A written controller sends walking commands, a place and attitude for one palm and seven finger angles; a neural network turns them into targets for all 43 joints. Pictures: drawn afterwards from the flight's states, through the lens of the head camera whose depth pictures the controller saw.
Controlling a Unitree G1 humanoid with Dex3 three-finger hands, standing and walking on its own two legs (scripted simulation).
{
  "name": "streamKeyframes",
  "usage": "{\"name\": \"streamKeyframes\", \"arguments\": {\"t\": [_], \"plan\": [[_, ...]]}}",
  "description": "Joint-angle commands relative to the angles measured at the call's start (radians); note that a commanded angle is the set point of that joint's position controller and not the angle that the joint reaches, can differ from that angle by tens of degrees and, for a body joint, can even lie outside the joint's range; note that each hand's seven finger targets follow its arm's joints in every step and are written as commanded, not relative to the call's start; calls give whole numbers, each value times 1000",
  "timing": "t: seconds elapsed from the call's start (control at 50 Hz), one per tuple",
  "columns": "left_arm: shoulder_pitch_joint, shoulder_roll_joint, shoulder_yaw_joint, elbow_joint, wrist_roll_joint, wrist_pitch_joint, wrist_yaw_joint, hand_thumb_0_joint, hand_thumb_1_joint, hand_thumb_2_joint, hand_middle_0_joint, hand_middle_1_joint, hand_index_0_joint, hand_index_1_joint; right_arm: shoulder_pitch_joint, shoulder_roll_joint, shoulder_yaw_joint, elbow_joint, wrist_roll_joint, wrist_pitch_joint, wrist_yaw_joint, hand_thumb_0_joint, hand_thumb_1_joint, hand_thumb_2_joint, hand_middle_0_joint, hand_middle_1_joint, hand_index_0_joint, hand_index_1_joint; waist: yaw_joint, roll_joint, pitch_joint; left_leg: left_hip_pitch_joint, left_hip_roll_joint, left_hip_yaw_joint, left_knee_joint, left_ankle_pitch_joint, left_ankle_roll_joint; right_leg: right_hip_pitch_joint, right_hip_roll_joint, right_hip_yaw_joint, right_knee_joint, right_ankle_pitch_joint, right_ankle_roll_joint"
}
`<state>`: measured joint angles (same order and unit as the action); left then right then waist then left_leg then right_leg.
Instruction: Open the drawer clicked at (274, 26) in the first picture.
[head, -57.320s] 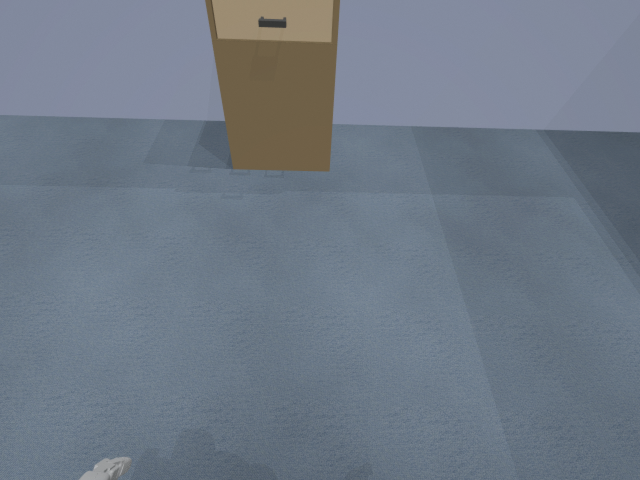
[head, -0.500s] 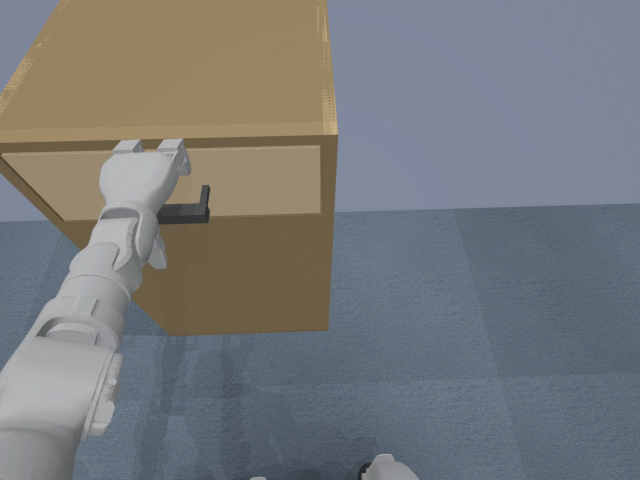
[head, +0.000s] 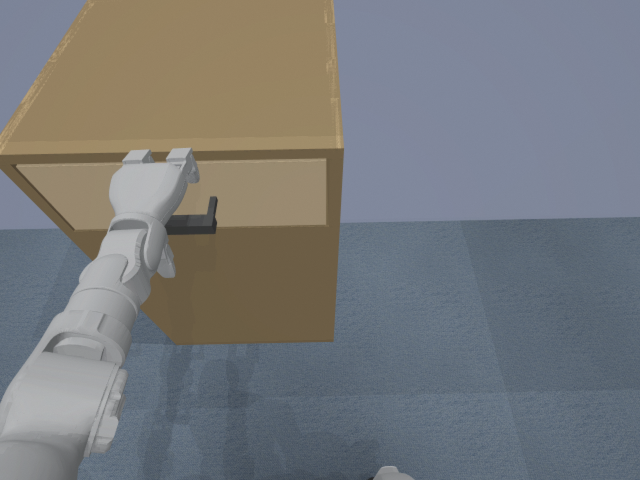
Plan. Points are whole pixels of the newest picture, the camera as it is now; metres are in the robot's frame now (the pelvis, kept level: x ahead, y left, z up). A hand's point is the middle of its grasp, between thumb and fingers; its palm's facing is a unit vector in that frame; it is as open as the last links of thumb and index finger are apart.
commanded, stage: re-aim the fingers above the handle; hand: left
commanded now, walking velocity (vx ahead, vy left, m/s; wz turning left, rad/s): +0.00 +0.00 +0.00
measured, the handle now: (184, 214) +0.51 +0.21 -0.02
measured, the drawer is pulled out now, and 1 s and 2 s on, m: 0.00 0.00 0.00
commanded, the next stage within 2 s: lower the fingers behind the handle in 0.64 s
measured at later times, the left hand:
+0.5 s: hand (163, 215) +0.46 +0.21 +0.04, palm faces -0.03 +0.01 -1.00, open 13.8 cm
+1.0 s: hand (167, 227) +0.45 +0.21 +0.01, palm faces -0.07 +0.01 -1.00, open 13.8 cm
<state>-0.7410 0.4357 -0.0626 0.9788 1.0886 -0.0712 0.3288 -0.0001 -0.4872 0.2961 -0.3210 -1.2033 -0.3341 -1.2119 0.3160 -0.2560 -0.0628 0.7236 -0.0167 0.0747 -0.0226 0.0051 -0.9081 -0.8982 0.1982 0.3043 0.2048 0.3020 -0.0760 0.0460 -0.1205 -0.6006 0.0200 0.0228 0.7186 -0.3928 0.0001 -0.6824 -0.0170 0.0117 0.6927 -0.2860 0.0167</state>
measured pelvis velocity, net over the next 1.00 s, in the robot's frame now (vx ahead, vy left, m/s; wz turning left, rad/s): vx -0.01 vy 0.00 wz -0.01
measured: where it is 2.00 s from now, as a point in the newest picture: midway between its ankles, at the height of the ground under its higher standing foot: outside the picture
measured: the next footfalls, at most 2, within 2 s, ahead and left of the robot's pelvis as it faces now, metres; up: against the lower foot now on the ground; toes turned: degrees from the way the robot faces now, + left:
none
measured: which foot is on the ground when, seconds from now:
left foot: down 0.00-1.00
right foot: down 0.00-1.00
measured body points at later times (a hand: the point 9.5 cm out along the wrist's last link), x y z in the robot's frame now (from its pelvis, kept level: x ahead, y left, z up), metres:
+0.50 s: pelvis +0.00 -0.01 +0.00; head +0.08 -0.02 +0.44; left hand +0.45 +0.21 +0.09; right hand +0.05 -0.28 -0.14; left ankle -0.04 +0.12 -0.71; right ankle +0.02 -0.13 -0.71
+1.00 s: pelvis -0.01 +0.00 +0.00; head +0.08 -0.02 +0.44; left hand +0.45 +0.21 +0.07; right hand +0.03 -0.28 -0.14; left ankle -0.04 +0.12 -0.71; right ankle +0.02 -0.13 -0.71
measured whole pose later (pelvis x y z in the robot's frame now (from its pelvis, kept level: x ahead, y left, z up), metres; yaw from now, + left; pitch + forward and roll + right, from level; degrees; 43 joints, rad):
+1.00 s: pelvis -0.01 +0.00 +0.00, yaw +0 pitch +17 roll +0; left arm -0.76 0.44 -0.05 1.05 1.10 -0.04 0.35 0.00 -0.49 0.30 -0.33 -1.21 -0.33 -1.21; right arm 0.31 -0.26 -0.06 0.73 -0.02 0.06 -0.02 0.01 -0.91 -0.90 0.20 0.30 0.20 0.30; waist -0.09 0.04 -0.11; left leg -0.65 0.02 0.03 0.74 -0.39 0.00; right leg -0.73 -0.02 0.02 0.72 -0.28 0.02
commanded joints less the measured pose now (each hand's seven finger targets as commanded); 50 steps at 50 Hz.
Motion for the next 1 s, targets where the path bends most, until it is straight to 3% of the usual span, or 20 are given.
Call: {"name": "streamKeyframes", "arguments": {"t": [0.0, 0.1, 0.18, 0.24, 0.28, 0.3, 0.32, 0.34, 0.38, 0.44, 0.52, 0.58, 0.62, 0.68, 0.72, 0.8, 0.86, 0.88, 0.94, 0.98], "plan": [[-406, 235, 75, -188, 0, 7, 38, 0, -500, 300, -300, -1200, -300, -1200, 76, -151, -51, -74, 5, -16, -9, 0, -900, -900, 200, 300, 200, 300, 0, -16, -381, 152, -46, 16, -65, 411, 25, 282, 53, -33, -44, 333, -50], [-418, 218, 61, -192, 5, 4, 35, 0, -500, 300, -300, -1200, -300, -1200, 73, -149, -53, -74, 7, -18, -13, 0, -900, -900, 200, 300, 200, 300, -12, -34, -360, 159, -44, 13, -68, 398, 26, 262, 53, -37, -49, 315, -49], [-437, 235, 78, -236, 7, -13, 43, 0, -500, 300, -300, -1200, -300, -1200, 70, -144, -56, -77, 0, -23, -17, 0, -900, -900, 200, 300, 200, 300, -2, -3, -419, 183, -48, 17, -61, 422, 27, 291, 50, -29, -41, 343, -49], [-420, 230, 79, -225, 8, -11, 51, 0, -500, 300, -300, -1200, -300, -1200, 65, -142, -54, -76, 0, -23, -14, 0, -900, -900, 200, 300, 200, 300, 2, -4, -403, 170, -49, 16, -60, 424, 24, 287, 51, -32, -37, 342, -50], [-438, 221, 68, -198, 12, 0, 59, 0, -500, 300, -300, -1200, -300, -1200, 66, -143, -52, -70, 1, -25, -12, 0, -900, -900, 200, 300, 200, 300, -11, -17, -376, 158, -48, 16, -61, 401, 26, 266, 51, -34, -42, 322, -48], [-421, 239, 86, -184, 9, 8, 61, 0, -500, 300, -300, -1200, -300, -1200, 65, -146, -50, -69, 3, -24, -11, 0, -900, -900, 200, 300, 200, 300, 0, -21, -370, 142, -50, 18, -66, 384, 26, 274, 51, -33, -42, 315, -49], [-433, 242, 82, -176, 12, 16, 63, 0, -500, 300, -300, -1200, -300, -1200, 62, -147, -49, -68, 2, -24, -12, 0, -900, -900, 200, 300, 200, 300, -7, -30, -365, 133, -51, 20, -66, 373, 27, 276, 50, -30, -45, 315, -48], [-415, 273, 107, -170, 12, 22, 62, 0, -500, 300, -300, -1200, -300, -1200, 61, -149, -48, -69, 3, -23, -12, 0, -900, -900, 200, 300, 200, 300, 6, -29, -378, 127, -53, 23, -69, 363, 27, 292, 49, -27, -44, 312, -47], [-405, 261, 97, -164, 11, 27, 54, 0, -500, 300, -300, -1200, -300, -1200, 60, -146, -48, -75, 4, -21, -12, 0, -900, -900, 200, 300, 200, 300, 10, -21, -399, 132, -54, 26, -69, 380, 28, 309, 48, -26, -39, 331, -48], [-414, 235, 67, -147, 8, 32, 33, 0, -500, 300, -300, -1200, -300, -1200, 66, -151, -50, -75, 7, -25, -16, 0, -900, -900, 200, 300, 200, 300, -7, -52, -368, 124, -51, 29, -71, 358, 30, 294, 48, -27, -52, 322, -43], [-415, 213, 54, -185, 1, 3, 13, 0, -500, 300, -300, -1200, -300, -1200, 72, -146, -54, -84, 6, -29, -23, 0, -900, -900, 200, 300, 200, 300, -6, -36, -397, 146, -53, 28, -67, 374, 33, 302, 48, -23, -52, 332, -44], [-442, 202, 43, -198, 3, -24, 16, 0, -500, 300, -300, -1200, -300, -1200, 77, -145, -54, -77, 5, -34, -26, 0, -900, -900, 200, 300, 200, 300, -20, -27, -365, 150, -50, 18, -64, 360, 31, 261, 50, -27, -52, 301, -46], [-467, 218, 54, -200, 7, -32, 30, 0, -500, 300, -300, -1200, -300, -1200, 79, -147, -54, -70, 4, -38, -26, 0, -900, -900, 200, 300, 200, 300, -24, -21, -356, 142, -50, 16, -61, 336, 31, 242, 49, -24, -53, 278, -47], [-480, 314, 130, -209, 14, -34, 58, 0, -500, 300, -300, -1200, -300, -1200, 81, -152, -48, -63, -4, -36, -23, 0, -900, -900, 200, 300, 200, 300, 0, 6, -411, 125, -56, 14, -53, 356, 29, 275, 47, -20, -27, 299, -49], [-456, 316, 139, -204, 18, -24, 74, 0, -500, 300, -300, -1200, -300, -1200, 74, -148, -48, -64, -4, -34, -18, 0, -900, -900, 200, 300, 200, 300, 9, 20, -427, 122, -56, 18, -48, 373, 26, 280, 48, -23, -17, 315, -50], [-390, 241, 93, -121, 18, 22, 78, 0, -500, 300, -300, -1200, -300, -1200, 84, -150, -51, -60, 0, -33, -3, 0, -900, -900, 200, 300, 200, 300, 5, -19, -391, 96, -50, 23, -45, 382, 22, 253, 53, -34, -15, 320, -49], [-410, 262, 106, -107, 14, 40, 78, 0, -500, 300, -300, -1200, -300, -1200, 78, -159, -49, -60, 0, -27, -2, 0, -900, -900, 200, 300, 200, 300, 0, -43, -392, 80, -51, 26, -48, 356, 26, 262, 51, -30, -20, 305, -48], [-416, 242, 81, -106, 16, 43, 73, 0, -500, 300, -300, -1200, -300, -1200, 84, -157, -50, -64, 1, -27, -4, 0, -900, -900, 200, 300, 200, 300, -11, -47, -392, 81, -52, 29, -46, 344, 29, 260, 50, -26, -24, 305, -44], [-455, 231, 58, -106, 20, 30, 56, 0, -500, 300, -300, -1200, -300, -1200, 85, -157, -49, -64, 3, -31, -14, 0, -900, -900, 200, 300, 200, 300, -28, -62, -367, 69, -52, 24, -47, 284, 32, 233, 49, -23, -34, 253, -42], [-484, 222, 46, -114, 19, 4, 46, 0, -500, 300, -300, -1200, -300, -1200, 93, -156, -50, -60, 2, -39, -20, 0, -900, -900, 200, 300, 200, 300, -38, -36, -361, 74, -51, 18, -40, 266, 33, 201, 48, -22, -31, 225, -44]]}}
